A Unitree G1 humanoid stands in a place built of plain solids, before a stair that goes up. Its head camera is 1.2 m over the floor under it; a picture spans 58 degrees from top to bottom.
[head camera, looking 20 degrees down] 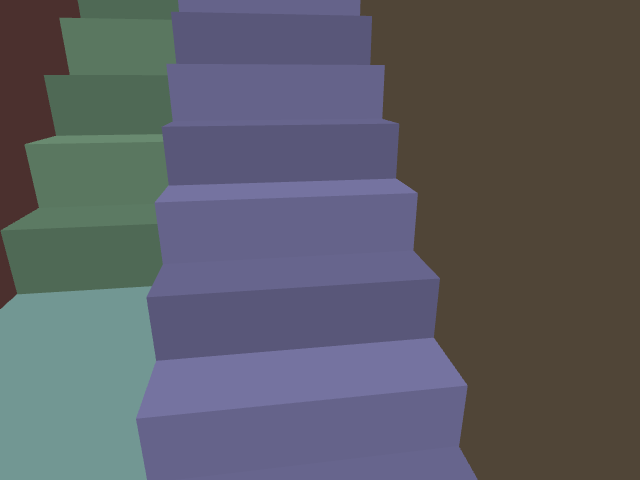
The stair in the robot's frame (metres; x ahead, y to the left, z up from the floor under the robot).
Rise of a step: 0.21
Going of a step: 0.24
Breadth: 0.87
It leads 8 degrees to the left of straight ahead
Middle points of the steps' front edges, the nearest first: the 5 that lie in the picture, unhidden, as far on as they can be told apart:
0.91 0.02 0.42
1.15 0.06 0.63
1.38 0.09 0.84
1.62 0.13 1.06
1.85 0.16 1.27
